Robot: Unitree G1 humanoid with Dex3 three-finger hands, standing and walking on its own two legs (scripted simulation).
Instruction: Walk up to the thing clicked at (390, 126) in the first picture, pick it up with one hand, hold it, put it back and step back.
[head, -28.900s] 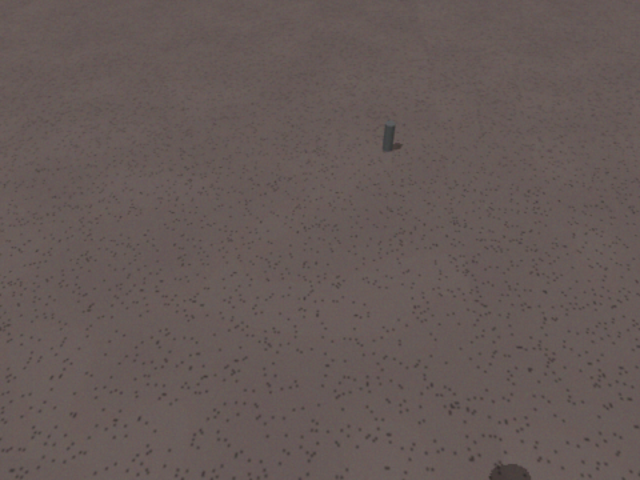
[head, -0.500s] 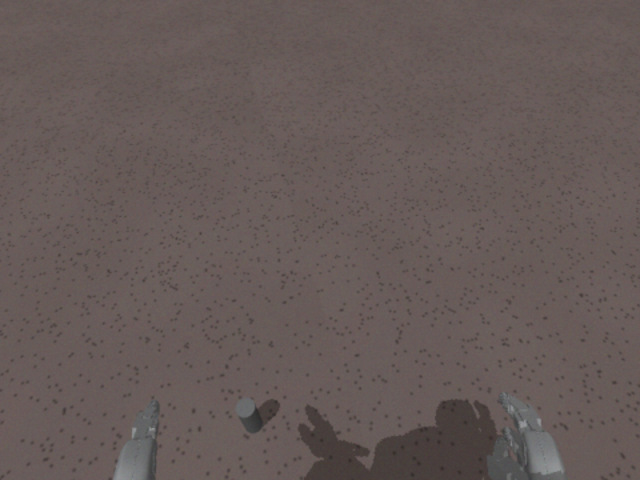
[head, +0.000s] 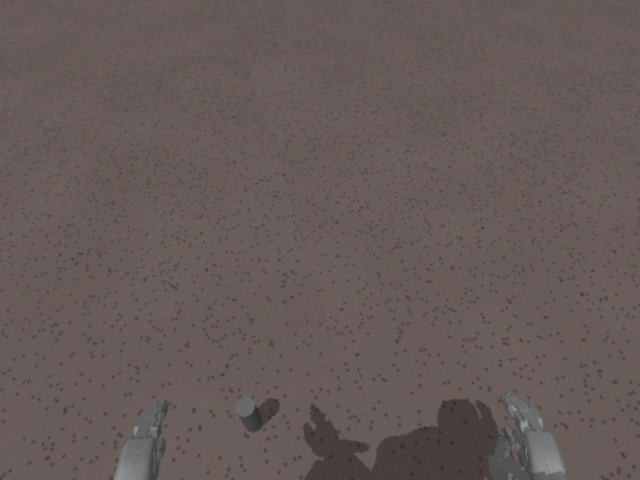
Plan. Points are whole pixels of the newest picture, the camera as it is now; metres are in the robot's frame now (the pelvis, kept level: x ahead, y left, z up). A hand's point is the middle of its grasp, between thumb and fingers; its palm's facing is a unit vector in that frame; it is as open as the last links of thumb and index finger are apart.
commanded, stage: stand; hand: left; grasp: from the side
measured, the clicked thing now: (249, 415) +0.40 +0.22 -0.65
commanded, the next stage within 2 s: none
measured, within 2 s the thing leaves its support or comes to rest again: neither
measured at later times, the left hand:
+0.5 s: hand out of the picture +0.09 +0.25 -0.11, palm faces -0.01 -0.94 -0.34, open 7.6 cm
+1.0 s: hand out of the picture +0.03 +0.26 -0.11, palm faces -0.01 -0.94 -0.34, open 7.4 cm
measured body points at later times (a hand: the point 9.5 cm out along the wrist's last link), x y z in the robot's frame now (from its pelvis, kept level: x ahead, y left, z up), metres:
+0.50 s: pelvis +0.00 +0.01 +0.03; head +0.01 +0.02 +0.48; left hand +0.09 +0.30 -0.09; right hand +0.09 -0.28 -0.09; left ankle +0.02 +0.13 -0.69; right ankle -0.01 -0.13 -0.69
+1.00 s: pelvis -0.02 +0.02 +0.06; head -0.02 +0.02 +0.51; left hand +0.03 +0.31 -0.08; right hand +0.05 -0.27 -0.08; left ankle +0.02 +0.13 -0.69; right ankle -0.01 -0.13 -0.69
